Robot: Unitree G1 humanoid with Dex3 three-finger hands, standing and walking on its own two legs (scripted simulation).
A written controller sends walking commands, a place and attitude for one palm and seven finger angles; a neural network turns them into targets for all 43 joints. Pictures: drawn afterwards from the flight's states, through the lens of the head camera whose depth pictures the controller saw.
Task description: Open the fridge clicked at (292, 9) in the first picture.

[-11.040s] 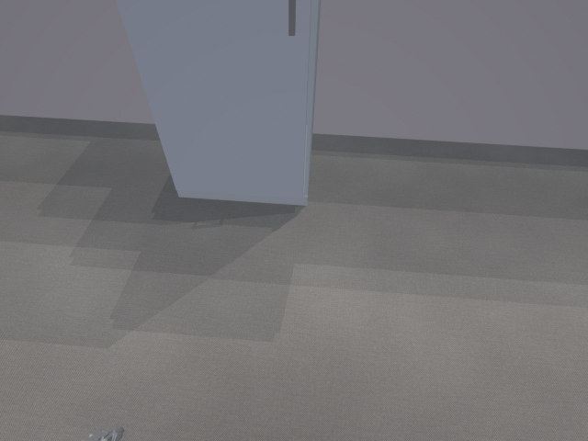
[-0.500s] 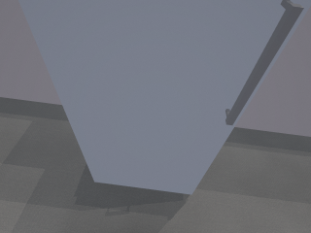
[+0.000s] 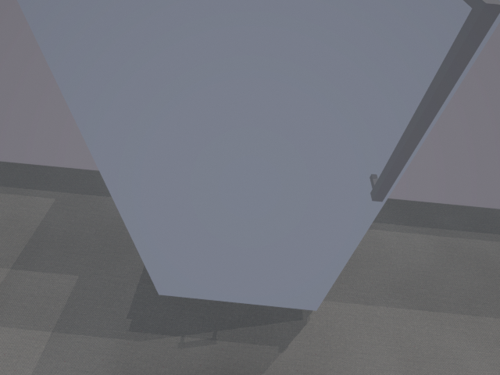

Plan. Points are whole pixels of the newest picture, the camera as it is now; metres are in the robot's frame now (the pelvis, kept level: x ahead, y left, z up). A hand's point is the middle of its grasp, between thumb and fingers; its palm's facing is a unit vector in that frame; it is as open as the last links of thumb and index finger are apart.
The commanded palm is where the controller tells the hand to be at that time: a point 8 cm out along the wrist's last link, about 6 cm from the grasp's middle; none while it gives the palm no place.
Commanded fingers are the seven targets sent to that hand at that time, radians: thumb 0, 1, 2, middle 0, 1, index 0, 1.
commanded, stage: look again from close up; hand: right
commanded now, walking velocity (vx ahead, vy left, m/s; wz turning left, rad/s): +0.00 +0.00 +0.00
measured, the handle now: (413, 119) +0.44 -0.20 +0.22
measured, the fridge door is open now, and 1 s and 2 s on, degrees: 0 0 0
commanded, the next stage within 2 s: raise the hand to about handle height in 0.62 s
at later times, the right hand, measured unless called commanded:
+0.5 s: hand out of the picture +0.01 -0.17 -0.17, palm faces +0.03 +0.98 -0.22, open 7.3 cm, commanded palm none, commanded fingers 0.00 -0.90 -0.90 0.20 0.30 0.20 0.30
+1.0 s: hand (386, 329) +0.20 -0.18 +0.03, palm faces +0.06 +1.00 +0.00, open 7.8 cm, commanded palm +0.11 -0.24 -0.02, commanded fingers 0.00 -0.55 -0.75 0.23 0.53 0.23 0.53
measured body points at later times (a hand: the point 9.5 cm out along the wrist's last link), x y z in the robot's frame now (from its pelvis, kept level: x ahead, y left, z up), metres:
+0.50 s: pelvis +0.00 +0.01 +0.00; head +0.02 +0.02 +0.45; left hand -0.01 +0.22 -0.17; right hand +0.01 -0.22 -0.15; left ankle +0.00 +0.09 -0.74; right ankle -0.03 -0.13 -0.74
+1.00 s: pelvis -0.03 -0.01 -0.03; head -0.02 +0.00 +0.42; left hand +0.15 +0.26 -0.09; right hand +0.19 -0.23 +0.03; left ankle +0.00 +0.09 -0.74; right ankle -0.03 -0.13 -0.74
